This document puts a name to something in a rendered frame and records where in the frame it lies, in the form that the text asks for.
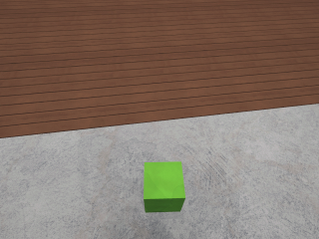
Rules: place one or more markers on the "carton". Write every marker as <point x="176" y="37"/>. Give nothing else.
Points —
<point x="163" y="186"/>

